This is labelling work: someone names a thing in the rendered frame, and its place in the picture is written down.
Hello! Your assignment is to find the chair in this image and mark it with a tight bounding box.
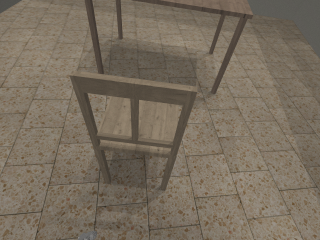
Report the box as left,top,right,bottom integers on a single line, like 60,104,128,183
69,70,198,191

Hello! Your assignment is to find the table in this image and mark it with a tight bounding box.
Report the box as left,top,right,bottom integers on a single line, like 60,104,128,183
84,0,253,94

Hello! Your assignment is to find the robot left hand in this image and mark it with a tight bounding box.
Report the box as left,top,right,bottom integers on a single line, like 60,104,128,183
77,230,97,240

